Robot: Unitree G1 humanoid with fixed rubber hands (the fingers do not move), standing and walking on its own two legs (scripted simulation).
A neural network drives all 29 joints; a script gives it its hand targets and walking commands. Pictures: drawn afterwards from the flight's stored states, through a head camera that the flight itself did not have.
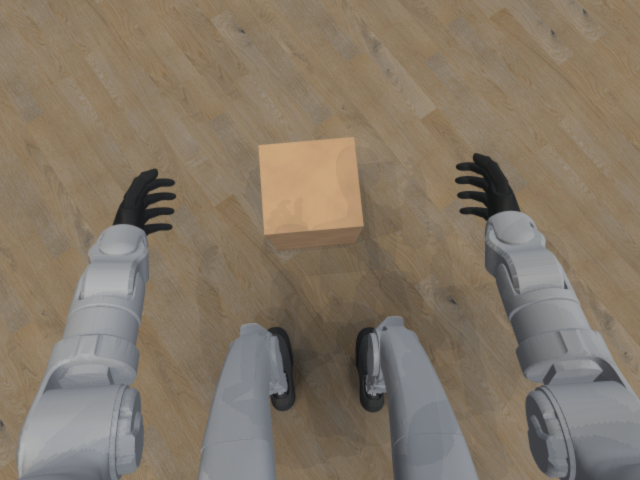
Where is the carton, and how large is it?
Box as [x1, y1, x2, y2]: [258, 137, 363, 250]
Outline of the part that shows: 353,137 258,145 264,234 277,250 348,244 354,242 363,226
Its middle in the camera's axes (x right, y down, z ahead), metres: -0.02 -0.09 +0.95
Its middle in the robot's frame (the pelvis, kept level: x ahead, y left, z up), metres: +0.54 +0.03 -0.54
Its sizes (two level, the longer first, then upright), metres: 0.210 0.200 0.250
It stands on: the floor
